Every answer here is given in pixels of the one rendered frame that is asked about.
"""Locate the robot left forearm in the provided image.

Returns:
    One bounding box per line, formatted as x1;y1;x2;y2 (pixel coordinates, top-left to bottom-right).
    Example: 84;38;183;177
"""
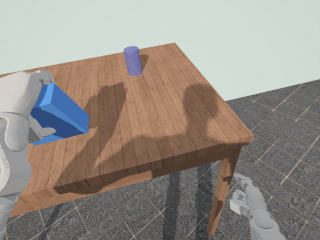
0;112;32;240

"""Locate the robot right hand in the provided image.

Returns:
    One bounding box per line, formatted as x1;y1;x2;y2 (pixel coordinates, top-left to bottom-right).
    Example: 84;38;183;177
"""
229;173;267;218

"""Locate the sponge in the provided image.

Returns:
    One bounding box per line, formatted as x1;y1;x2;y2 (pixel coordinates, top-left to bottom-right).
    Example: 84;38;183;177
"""
30;83;89;146

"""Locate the table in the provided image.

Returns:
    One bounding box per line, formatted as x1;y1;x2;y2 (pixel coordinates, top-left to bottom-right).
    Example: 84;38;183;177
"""
0;42;254;236

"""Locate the robot left hand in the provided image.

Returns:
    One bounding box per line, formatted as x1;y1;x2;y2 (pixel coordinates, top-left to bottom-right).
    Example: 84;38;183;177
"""
0;70;57;144

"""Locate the robot right forearm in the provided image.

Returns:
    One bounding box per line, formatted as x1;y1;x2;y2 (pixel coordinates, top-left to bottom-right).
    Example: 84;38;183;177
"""
249;209;286;240

